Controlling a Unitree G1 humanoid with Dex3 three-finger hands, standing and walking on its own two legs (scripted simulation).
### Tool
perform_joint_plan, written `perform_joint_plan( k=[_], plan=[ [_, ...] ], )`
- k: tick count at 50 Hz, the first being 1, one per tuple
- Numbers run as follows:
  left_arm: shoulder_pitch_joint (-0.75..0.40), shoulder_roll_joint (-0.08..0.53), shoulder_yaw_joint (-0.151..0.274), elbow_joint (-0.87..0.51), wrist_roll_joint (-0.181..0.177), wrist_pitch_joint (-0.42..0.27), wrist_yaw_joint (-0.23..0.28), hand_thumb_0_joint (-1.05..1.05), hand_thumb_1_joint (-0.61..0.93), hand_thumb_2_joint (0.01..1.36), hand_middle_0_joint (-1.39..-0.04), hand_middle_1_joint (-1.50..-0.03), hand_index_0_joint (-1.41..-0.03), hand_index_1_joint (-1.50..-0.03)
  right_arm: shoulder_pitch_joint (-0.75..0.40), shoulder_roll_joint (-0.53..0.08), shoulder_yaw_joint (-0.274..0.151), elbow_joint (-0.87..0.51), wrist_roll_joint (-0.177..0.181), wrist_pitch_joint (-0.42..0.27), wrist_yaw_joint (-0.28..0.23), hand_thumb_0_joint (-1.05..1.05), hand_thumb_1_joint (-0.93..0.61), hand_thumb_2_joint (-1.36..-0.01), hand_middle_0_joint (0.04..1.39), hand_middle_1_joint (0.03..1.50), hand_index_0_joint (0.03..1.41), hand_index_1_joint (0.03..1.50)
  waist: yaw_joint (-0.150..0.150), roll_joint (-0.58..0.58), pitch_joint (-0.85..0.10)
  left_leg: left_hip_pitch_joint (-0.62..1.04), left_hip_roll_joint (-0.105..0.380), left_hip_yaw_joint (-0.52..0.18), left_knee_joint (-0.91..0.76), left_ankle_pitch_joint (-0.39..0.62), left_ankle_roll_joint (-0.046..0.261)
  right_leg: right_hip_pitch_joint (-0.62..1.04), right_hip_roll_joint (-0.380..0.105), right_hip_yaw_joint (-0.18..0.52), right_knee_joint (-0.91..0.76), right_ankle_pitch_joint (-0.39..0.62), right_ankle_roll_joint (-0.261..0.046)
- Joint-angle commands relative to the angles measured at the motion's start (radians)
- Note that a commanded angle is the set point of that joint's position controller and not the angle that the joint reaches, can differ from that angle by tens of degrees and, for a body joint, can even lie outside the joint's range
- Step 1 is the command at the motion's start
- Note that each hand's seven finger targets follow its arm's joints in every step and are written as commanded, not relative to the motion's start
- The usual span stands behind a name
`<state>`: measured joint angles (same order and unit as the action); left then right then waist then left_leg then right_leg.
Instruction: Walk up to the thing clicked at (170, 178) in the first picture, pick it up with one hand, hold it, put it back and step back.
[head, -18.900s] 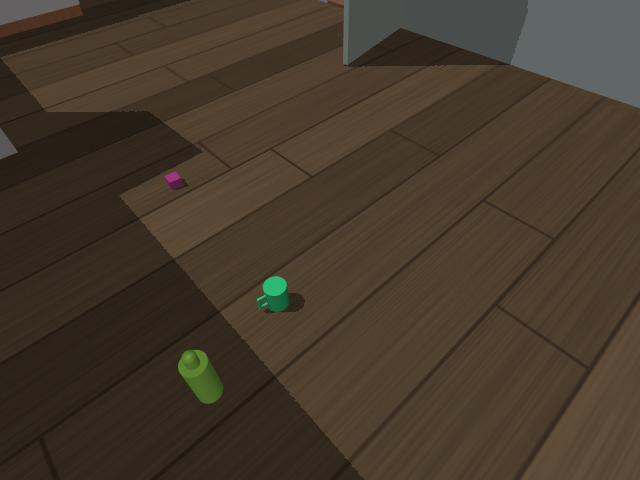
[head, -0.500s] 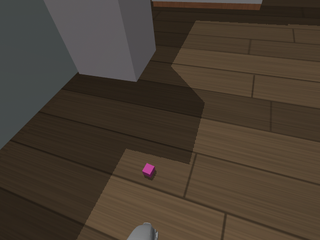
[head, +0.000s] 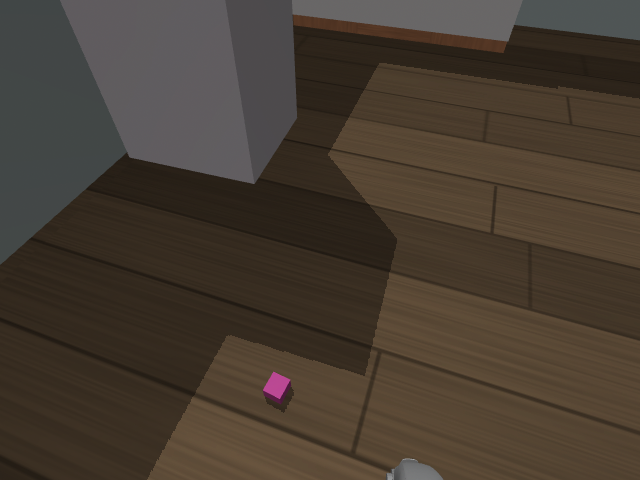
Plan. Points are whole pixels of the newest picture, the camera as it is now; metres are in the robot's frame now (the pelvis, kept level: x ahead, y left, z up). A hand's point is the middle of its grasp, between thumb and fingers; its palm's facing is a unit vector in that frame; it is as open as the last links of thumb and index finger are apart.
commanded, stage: walk up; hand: left
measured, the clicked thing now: (277, 387) +0.51 +0.18 -0.75
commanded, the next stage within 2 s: none
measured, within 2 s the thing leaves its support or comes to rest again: neither
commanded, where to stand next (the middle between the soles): +0.14 +0.00 m, yaw -1 degrees
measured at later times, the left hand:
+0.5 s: hand out of the picture +0.12 +0.27 -0.15, palm faces +0.01 -0.92 -0.40, open 7.3 cm
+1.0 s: hand out of the picture +0.15 +0.27 -0.15, palm faces -0.01 -0.93 -0.37, open 7.3 cm
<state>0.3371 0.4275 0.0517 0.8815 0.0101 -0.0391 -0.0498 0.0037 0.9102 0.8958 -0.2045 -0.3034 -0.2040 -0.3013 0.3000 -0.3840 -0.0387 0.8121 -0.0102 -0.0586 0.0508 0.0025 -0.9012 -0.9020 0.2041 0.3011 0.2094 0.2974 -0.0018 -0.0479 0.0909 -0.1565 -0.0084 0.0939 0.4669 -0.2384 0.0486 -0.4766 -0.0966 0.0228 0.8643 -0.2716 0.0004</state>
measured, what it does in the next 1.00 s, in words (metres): steps on the spot: right foot, then left foot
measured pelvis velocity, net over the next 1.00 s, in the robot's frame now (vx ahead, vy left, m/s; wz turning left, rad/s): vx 0.08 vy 0.00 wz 0.00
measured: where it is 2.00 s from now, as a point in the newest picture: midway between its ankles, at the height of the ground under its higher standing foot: outside the picture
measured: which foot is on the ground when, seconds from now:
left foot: down 0.00-0.14, up 0.16-0.48, down 0.50-1.00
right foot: up 0.00-0.10, down 0.12-1.00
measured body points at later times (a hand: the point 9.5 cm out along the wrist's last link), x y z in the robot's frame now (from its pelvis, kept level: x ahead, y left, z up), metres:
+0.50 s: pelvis +0.05 -0.01 -0.01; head +0.06 -0.01 +0.43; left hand +0.12 +0.31 -0.12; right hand +0.11 -0.33 -0.14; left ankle +0.10 +0.13 -0.74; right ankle +0.13 -0.14 -0.74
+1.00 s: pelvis +0.08 +0.00 +0.00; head +0.08 -0.01 +0.45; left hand +0.15 +0.31 -0.12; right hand +0.18 -0.30 -0.13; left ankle +0.10 +0.13 -0.74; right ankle +0.09 -0.13 -0.74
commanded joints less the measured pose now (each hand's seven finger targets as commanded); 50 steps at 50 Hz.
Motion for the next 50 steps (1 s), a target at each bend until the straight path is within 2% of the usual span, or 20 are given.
perform_joint_plan(
  k=[1, 3, 5, 6, 7, 9, 13, 16, 24, 25, 26, 27, 28, 31, 35, 38, 40, 42, 45, 50],
  plan=[
    [0.017, 0.143, 0.042, -0.055, 0.000, -0.032, 0.030, 0.000, 0.900, 0.900, -0.200, -0.300, -0.200, -0.300, -0.024, -0.247, -0.076, -0.074, -0.005, -0.008, -0.022, 0.000, -0.900, -0.900, 0.200, 0.300, 0.200, 0.300, -0.001, 0.199, 0.021, -0.127, 0.246, -0.168, -0.138, 0.217, 0.182, 0.099, 0.020, -0.056, -0.166, 0.058, 0.011],
    [0.034, 0.129, 0.041, -0.038, 0.001, -0.039, 0.044, 0.000, 0.900, 0.900, -0.200, -0.300, -0.200, -0.300, -0.044, -0.234, -0.068, -0.073, 0.001, 0.003, -0.028, 0.000, -0.900, -0.900, 0.200, 0.300, 0.200, 0.300, 0.021, 0.165, -0.027, -0.131, 0.237, -0.141, -0.022, 0.391, 0.160, 0.199, 0.057, -0.075, -0.236, 0.117, 0.000],
    [0.095, 0.146, 0.046, -0.008, 0.005, -0.052, 0.059, 0.000, 0.900, 0.900, -0.200, -0.300, -0.200, -0.300, -0.064, -0.195, -0.052, -0.070, 0.020, 0.015, -0.033, 0.000, -0.900, -0.900, 0.200, 0.300, 0.200, 0.300, 0.062, 0.059, -0.111, -0.106, 0.156, -0.091, 0.166, 0.309, 0.081, 0.346, 0.077, -0.076, -0.409, 0.261, -0.019],
    [0.111, 0.203, 0.060, -0.008, 0.010, -0.062, 0.067, 0.000, 0.900, 0.900, -0.200, -0.300, -0.200, -0.300, -0.029, -0.140, -0.033, -0.069, 0.030, 0.016, -0.034, 0.000, -0.900, -0.900, 0.200, 0.300, 0.200, 0.300, 0.068, -0.093, -0.171, -0.147, 0.096, -0.052, 0.324, 0.127, 0.037, 0.425, -0.032, 0.049, -0.459, 0.354, -0.045],
    [0.111, 0.283, 0.081, -0.039, 0.011, -0.064, 0.066, 0.000, 0.900, 0.900, -0.200, -0.300, -0.200, -0.300, 0.039, -0.112, -0.020, -0.085, 0.025, 0.019, -0.029, 0.000, -0.900, -0.900, 0.200, 0.300, 0.200, 0.300, 0.044, -0.237, -0.197, -0.298, -0.008, -0.029, 0.469, -0.248, -0.001, 0.492, -0.234, 0.391, -0.516, 0.239, -0.135],
    [0.028, 0.313, 0.080, -0.060, 0.001, -0.048, 0.065, 0.000, 0.900, 0.900, -0.200, -0.300, -0.200, -0.300, 0.047, -0.225, -0.058, -0.039, 0.005, 0.047, -0.045, 0.000, -0.900, -0.900, 0.200, 0.300, 0.200, 0.300, 0.039, -0.146, -0.099, -0.360, 0.016, -0.117, 0.599, -0.392, 0.002, 0.355, -0.322, 0.531, -0.569, -0.085, -0.273],
    [-0.027, 0.249, 0.058, -0.068, 0.000, -0.043, 0.067, 0.000, 0.900, 0.900, -0.200, -0.300, -0.200, -0.300, 0.038, -0.230, -0.065, 0.019, 0.008, 0.055, -0.034, 0.000, -0.900, -0.900, 0.200, 0.300, 0.200, 0.300, 0.024, -0.114, -0.050, -0.368, 0.050, -0.163, 0.547, -0.206, -0.025, 0.283, -0.172, 0.282, -0.605, -0.216, -0.182],
    [-0.051, 0.228, 0.054, -0.082, 0.011, -0.040, 0.062, 0.000, 0.900, 0.900, -0.200, -0.300, -0.200, -0.300, 0.036, -0.202, -0.055, 0.043, -0.003, 0.054, -0.027, 0.000, -0.900, -0.900, 0.200, 0.300, 0.200, 0.300, 0.027, -0.127, -0.066, -0.319, 0.046, -0.129, 0.439, -0.171, -0.045, 0.260, -0.142, 0.183, -0.593, -0.129, -0.195],
    [-0.167, 0.187, 0.034, -0.059, 0.005, 0.013, 0.044, 0.000, 0.900, 0.900, -0.200, -0.300, -0.200, -0.300, 0.030, -0.186, -0.054, 0.134, -0.010, 0.027, -0.038, 0.000, -0.900, -0.900, 0.200, 0.300, 0.200, 0.300, -0.007, -0.064, -0.066, 0.007, 0.010, -0.041, 0.073, -0.035, -0.044, 0.003, -0.104, 0.090, -0.467, -0.344, -0.131],
    [-0.172, 0.164, 0.023, -0.051, 0.000, 0.018, 0.043, 0.000, 0.900, 0.900, -0.200, -0.300, -0.200, -0.300, 0.038, -0.194, -0.054, 0.140, -0.015, 0.021, -0.043, 0.000, -0.900, -0.900, 0.200, 0.300, 0.200, 0.300, -0.016, -0.025, -0.072, 0.025, 0.028, -0.076, 0.024, -0.064, -0.034, -0.008, -0.088, 0.082, -0.431, -0.376, -0.108],
    [-0.159, 0.128, 0.010, -0.044, -0.005, 0.024, 0.041, 0.000, 0.900, 0.900, -0.200, -0.300, -0.200, -0.300, 0.023, -0.231, -0.057, 0.138, -0.025, 0.015, -0.050, 0.000, -0.900, -0.900, 0.200, 0.300, 0.200, 0.300, -0.009, 0.103, -0.055, -0.016, 0.127, -0.246, -0.105, -0.231, -0.011, -0.029, -0.039, 0.050, -0.328, -0.368, -0.080],
    [-0.142, 0.106, 0.000, -0.034, -0.016, 0.031, 0.038, 0.000, 0.900, 0.900, -0.200, -0.300, -0.200, -0.300, -0.059, -0.287, -0.057, 0.110, -0.025, 0.006, -0.052, 0.000, -0.900, -0.900, 0.200, 0.300, 0.200, 0.300, 0.018, 0.221, -0.014, -0.145, 0.281, -0.528, -0.269, -0.526, 0.048, -0.029, 0.062, -0.001, -0.194, -0.267, -0.027],
    [-0.164, 0.174, 0.025, 0.002, -0.012, 0.037, 0.046, 0.000, 0.900, 0.900, -0.200, -0.300, -0.200, -0.300, -0.111, -0.326, -0.060, 0.105, -0.017, 0.009, -0.052, 0.000, -0.900, -0.900, 0.200, 0.300, 0.200, 0.300, 0.001, 0.231, 0.054, -0.302, 0.342, -0.574, -0.321, -0.598, 0.117, 0.062, 0.064, 0.011, -0.067, -0.236, -0.021],
    [-0.122, 0.152, 0.021, 0.059, -0.019, 0.028, 0.044, 0.000, 0.900, 0.900, -0.200, -0.300, -0.200, -0.300, -0.154, -0.247, -0.031, 0.107, -0.022, -0.004, -0.053, 0.000, -0.900, -0.900, 0.200, 0.300, 0.200, 0.300, 0.030, 0.221, 0.033, -0.178, 0.228, -0.366, -0.214, -0.181, 0.086, 0.089, 0.054, 0.042, -0.122, -0.158, -0.019],
    [-0.148, 0.133, 0.011, 0.091, -0.017, 0.015, 0.053, 0.000, 0.900, 0.900, -0.200, -0.300, -0.200, -0.300, -0.134, -0.255, -0.037, 0.127, -0.016, 0.000, -0.051, 0.000, -0.900, -0.900, 0.200, 0.300, 0.200, 0.300, 0.011, 0.260, -0.100, 0.003, 0.220, -0.278, -0.081, 0.164, 0.083, 0.166, 0.073, -0.028, -0.317, -0.124, -0.017],
    [-0.139, 0.146, 0.010, 0.121, -0.005, -0.001, 0.065, 0.000, 0.900, 0.900, -0.200, -0.300, -0.200, -0.300, -0.149, -0.227, -0.026, 0.125, 0.008, 0.012, -0.055, 0.000, -0.900, -0.900, 0.200, 0.300, 0.200, 0.300, 0.027, 0.194, -0.151, -0.019, 0.192, -0.197, 0.015, 0.372, 0.039, 0.345, 0.047, 0.002, -0.485, 0.152, -0.024],
    [-0.168, 0.191, 0.010, 0.126, -0.006, -0.008, 0.065, 0.000, 0.900, 0.900, -0.200, -0.300, -0.200, -0.300, -0.141, -0.191, -0.020, 0.129, 0.021, 0.012, -0.059, 0.000, -0.900, -0.900, 0.200, 0.300, 0.200, 0.300, 0.001, 0.078, -0.196, -0.039, 0.123, -0.144, 0.026, 0.216, 0.000, 0.365, -0.025, 0.098, -0.426, 0.302, -0.061],
    [-0.240, 0.186, 0.002, 0.113, -0.009, 0.001, 0.052, 0.000, 0.900, 0.900, -0.200, -0.300, -0.200, -0.300, -0.140, -0.210, -0.027, 0.154, 0.011, 0.014, -0.061, 0.000, -0.900, -0.900, 0.200, 0.300, 0.200, 0.300, -0.021, 0.051, -0.135, -0.019, 0.124, -0.164, -0.060, -0.026, 0.001, 0.272, -0.020, 0.083, -0.403, 0.125, -0.061],
    [-0.218, 0.150, -0.012, 0.144, -0.012, 0.003, 0.048, 0.000, 0.900, 0.900, -0.200, -0.300, -0.200, -0.300, -0.221, -0.220, -0.027, 0.162, 0.004, 0.016, -0.055, 0.000, -0.900, -0.900, 0.200, 0.300, 0.200, 0.300, 0.008, 0.053, -0.086, -0.038, 0.155, -0.200, -0.092, -0.054, 0.022, 0.246, 0.017, 0.051, -0.442, 0.045, -0.048],
    [-0.256, 0.167, -0.009, 0.159, -0.008, -0.006, 0.050, 0.000, 0.900, 0.900, -0.200, -0.300, -0.200, -0.300, -0.208, -0.195, -0.016, 0.199, 0.005, 0.015, -0.052, 0.000, -0.900, -0.900, 0.200, 0.300, 0.200, 0.300, -0.011, -0.011, -0.086, 0.017, 0.116, -0.131, -0.057, 0.102, -0.008, 0.259, -0.034, 0.109, -0.498, 0.188, -0.056]
  ],
)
